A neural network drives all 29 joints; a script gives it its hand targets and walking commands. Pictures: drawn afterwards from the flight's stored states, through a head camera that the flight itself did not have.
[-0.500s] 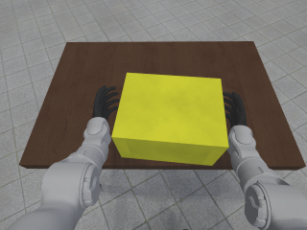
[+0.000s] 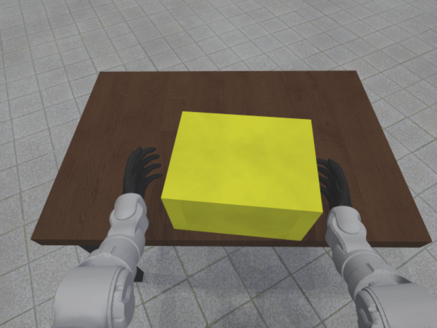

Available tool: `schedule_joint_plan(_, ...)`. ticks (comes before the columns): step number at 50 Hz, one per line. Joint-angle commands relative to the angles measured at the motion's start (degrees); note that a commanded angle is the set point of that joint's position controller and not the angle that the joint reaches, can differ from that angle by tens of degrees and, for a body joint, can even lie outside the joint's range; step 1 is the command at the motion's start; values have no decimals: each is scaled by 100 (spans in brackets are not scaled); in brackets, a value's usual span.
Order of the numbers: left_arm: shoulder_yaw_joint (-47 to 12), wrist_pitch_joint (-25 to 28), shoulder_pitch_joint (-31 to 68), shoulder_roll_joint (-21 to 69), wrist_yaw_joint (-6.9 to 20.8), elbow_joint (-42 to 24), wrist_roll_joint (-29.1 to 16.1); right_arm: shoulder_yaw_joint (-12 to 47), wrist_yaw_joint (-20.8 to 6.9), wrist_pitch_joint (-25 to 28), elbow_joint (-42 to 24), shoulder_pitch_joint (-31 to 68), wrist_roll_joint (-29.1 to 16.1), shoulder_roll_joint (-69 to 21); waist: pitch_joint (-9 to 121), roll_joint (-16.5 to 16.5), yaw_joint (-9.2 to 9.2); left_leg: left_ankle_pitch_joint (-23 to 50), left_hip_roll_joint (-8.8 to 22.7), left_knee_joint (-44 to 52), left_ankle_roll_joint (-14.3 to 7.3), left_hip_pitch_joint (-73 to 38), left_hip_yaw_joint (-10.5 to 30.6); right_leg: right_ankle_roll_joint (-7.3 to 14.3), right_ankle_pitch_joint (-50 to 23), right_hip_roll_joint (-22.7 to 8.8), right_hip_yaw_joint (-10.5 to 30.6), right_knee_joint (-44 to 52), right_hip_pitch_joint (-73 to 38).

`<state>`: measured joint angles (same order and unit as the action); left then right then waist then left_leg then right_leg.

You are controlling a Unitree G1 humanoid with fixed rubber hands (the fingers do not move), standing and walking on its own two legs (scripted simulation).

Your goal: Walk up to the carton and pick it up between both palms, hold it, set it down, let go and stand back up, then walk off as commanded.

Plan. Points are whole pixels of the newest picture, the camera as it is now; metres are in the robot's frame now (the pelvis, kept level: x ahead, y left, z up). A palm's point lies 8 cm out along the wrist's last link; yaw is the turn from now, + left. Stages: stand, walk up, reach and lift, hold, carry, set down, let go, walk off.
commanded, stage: set down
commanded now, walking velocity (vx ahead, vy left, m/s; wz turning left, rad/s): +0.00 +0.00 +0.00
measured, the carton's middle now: (241, 175) +0.44 -0.02 -0.03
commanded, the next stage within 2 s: none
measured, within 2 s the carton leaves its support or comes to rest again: neither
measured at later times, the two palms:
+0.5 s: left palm (112, 218) +0.33 +0.22 +0.01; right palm (355, 228) +0.31 -0.21 +0.01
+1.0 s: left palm (88, 267) +0.25 +0.24 +0.01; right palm (379, 276) +0.23 -0.23 +0.01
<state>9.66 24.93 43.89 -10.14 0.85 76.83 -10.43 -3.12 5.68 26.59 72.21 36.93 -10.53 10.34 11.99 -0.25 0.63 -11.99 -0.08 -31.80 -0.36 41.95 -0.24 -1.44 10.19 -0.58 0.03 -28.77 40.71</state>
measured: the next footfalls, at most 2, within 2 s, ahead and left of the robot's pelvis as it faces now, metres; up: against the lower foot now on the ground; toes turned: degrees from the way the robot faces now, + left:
none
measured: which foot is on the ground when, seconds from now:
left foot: down 0.00-1.00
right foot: down 0.00-1.00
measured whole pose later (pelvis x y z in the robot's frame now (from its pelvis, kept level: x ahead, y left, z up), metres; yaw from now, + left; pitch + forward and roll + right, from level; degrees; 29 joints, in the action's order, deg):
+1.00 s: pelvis -0.02 +0.00 +0.01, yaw +0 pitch +3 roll -1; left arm 3.9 14.9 6.1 -13.8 3.2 39.9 -19.3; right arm -1.7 5.3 12.2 33.0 1.2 -13.2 10.6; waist 4.2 -0.3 0.6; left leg -13.5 -0.1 -31.8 -0.4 21.5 -0.2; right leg -1.3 11.6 -0.6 0.0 -28.8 20.3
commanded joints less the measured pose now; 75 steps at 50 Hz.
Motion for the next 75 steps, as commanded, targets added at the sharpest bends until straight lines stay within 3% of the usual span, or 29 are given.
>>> schedule_joint_plan(1,-980,231,1696,-1884,135,-1756,-113,60,24,429,-1569,1426,-585,1427,4546,-419,579,3672,-11,-740,725,-3348,100,-47,-2845,475,-339,-236,-1572)
schedule_joint_plan(6,-1037,112,1390,-1992,207,-1885,-248,161,-11,297,-1906,1225,-730,1495,3997,-261,542,3083,-31,-536,637,-3303,122,-17,-2405,463,-339,-68,-1796)
schedule_joint_plan(11,-1191,22,1555,-2104,222,-1948,-469,87,-26,-11,-2248,1276,-726,1497,3632,-292,500,1897,-16,-281,543,-3224,114,68,-1298,434,-375,67,-1547)
schedule_joint_plan(15,-1324,-38,990,-2130,225,-2343,-622,56,-15,-155,-2755,758,-707,1463,3625,-244,511,1543,-17,-131,477,-3315,125,91,-1188,430,-368,121,-1759)
schedule_joint_plan(20,-1460,-173,1100,-2166,204,-2192,-772,-32,4,-530,-2736,870,-627,1406,2935,-123,536,164,44,246,305,-2674,172,121,-457,397,-345,47,-1991)
schedule_joint_plan(21,-1418,-183,643,-2142,208,-2430,-697,40,12,-529,-2806,424,-656,1337,2911,-120,498,320,47,297,307,-2829,190,124,-657,407,-332,73,-2228)
schedule_joint_plan(25,-1340,-319,433,-2221,263,-2437,-663,77,47,-642,-2866,212,-594,1256,2521,-66,461,174,5,345,267,-2862,166,137,-422,363,-233,201,-2335)
schedule_joint_plan(35,-1336,-507,-677,-2291,315,-3529,-852,40,50,-878,-4072,-762,-532,978,1562,211,382,-376,0,678,146,-2927,192,166,22,301,-60,378,-2939)
schedule_joint_plan(42,-1266,-703,-1671,-2208,308,-4502,-889,-100,-27,-1047,-4797,-1692,-389,907,918,16,275,-383,22,891,185,-3232,203,278,126,332,8,522,-3140)
schedule_joint_plan(45,-1278,-776,-2119,-2128,307,-4905,-948,-129,-48,-1095,-5232,-2089,-326,762,579,107,296,-488,-2,970,156,-3199,175,300,264,314,44,605,-3157)
schedule_joint_plan(51,-1247,-905,-3050,-2035,274,-5741,-911,-125,-74,-1221,-5936,-2988,-284,619,227,-11,204,-152,-8,1045,184,-3389,119,337,141,337,44,724,-3265)
schedule_joint_plan(54,-1197,-970,-3163,-2112,245,-5967,-946,-136,-67,-1304,-6307,-3082,-232,591,170,78,139,-12,-21,1027,172,-3387,67,331,162,333,54,776,-3196)
schedule_joint_plan(55,-1200,-1024,-3747,-2029,246,-6179,-921,-100,-73,-1292,-6471,-3602,-279,597,53,119,117,296,-23,1031,190,-3510,81,340,-95,358,37,811,-3316)
schedule_joint_plan(56,-1151,-1052,-3487,-2090,247,-6183,-887,-90,-53,-1323,-6556,-3412,-270,541,129,85,91,315,-41,979,191,-3466,63,331,-71,337,69,806,-3293)
schedule_joint_plan(66,-960,-1505,-5072,-1915,248,-7228,-530,46,-57,-1580,-7233,-4890,-299,392,-520,29,-157,1135,0,1051,275,-3943,58,369,-395,381,89,1084,-3350)
schedule_joint_plan(75,-858,-1748,-5120,-1917,119,-7356,-463,-117,-230,-1866,-7785,-5009,73,369,-1084,170,-262,357,33,1246,158,-3531,-48,337,416,298,84,1121,-3194)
